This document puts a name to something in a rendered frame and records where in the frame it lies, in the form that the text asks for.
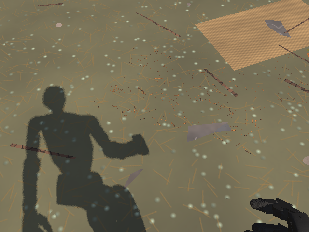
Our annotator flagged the robot right hand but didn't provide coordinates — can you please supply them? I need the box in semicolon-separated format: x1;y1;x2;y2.
244;198;309;232

